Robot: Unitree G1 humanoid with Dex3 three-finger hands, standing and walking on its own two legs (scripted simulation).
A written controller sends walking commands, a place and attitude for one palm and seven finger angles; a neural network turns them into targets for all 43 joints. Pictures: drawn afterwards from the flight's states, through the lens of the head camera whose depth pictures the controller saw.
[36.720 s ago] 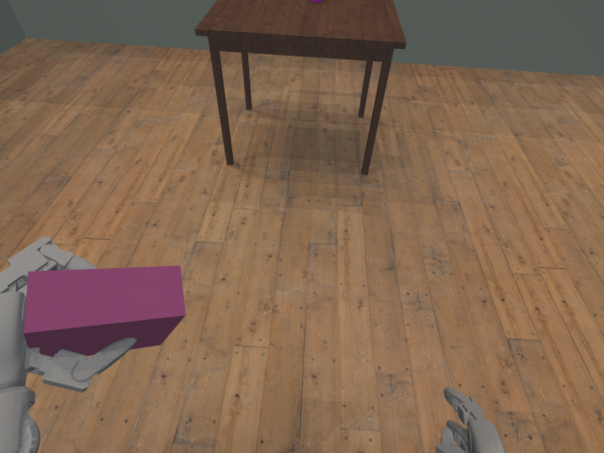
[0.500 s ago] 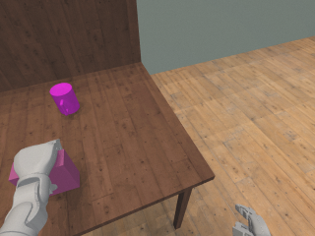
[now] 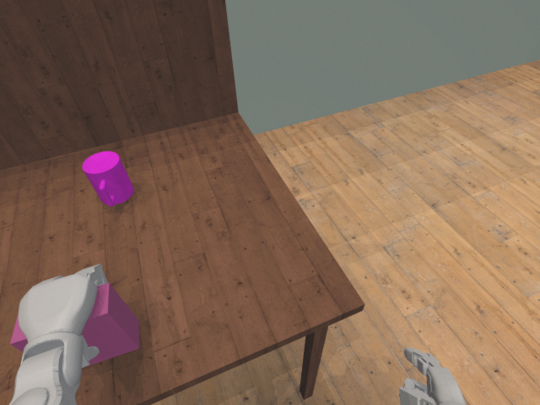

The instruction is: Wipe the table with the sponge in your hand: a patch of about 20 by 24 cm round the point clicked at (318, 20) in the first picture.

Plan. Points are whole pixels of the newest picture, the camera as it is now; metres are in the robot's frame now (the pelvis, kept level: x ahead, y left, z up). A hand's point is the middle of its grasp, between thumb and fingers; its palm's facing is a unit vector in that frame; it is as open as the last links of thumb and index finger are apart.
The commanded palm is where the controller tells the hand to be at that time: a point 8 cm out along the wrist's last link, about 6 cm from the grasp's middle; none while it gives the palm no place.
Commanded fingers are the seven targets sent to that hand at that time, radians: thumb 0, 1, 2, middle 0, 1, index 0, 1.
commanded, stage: lift the sponge slowly off the table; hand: left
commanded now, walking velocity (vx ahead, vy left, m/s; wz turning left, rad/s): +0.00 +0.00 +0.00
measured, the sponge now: (89, 336) +0.21 +0.32 -0.02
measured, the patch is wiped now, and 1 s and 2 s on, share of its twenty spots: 1.00 1.00 1.00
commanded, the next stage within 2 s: none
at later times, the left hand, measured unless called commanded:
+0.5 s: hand (81, 331) +0.20 +0.30 +0.03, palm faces -0.06 -0.10 -0.99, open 9.6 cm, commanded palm +0.17 +0.29 +0.09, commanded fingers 0.00 0.10 1.30 -1.20 -1.60 -1.20 -1.60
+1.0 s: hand (74, 334) +0.19 +0.29 +0.05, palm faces -0.03 -0.11 -0.99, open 9.6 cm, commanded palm +0.16 +0.29 +0.12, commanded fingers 0.00 0.10 1.30 -1.20 -1.60 -1.20 -1.60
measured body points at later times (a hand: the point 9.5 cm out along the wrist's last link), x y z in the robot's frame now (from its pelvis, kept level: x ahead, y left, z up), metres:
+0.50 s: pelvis +0.00 -0.01 +0.00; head +0.00 -0.03 +0.45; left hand +0.20 +0.30 +0.08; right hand +0.21 -0.23 -0.09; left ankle -0.03 +0.07 -0.73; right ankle -0.04 -0.12 -0.73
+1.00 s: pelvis -0.01 -0.02 +0.01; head -0.02 -0.04 +0.46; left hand +0.18 +0.29 +0.10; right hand +0.22 -0.22 -0.08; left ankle -0.03 +0.07 -0.73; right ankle -0.04 -0.12 -0.73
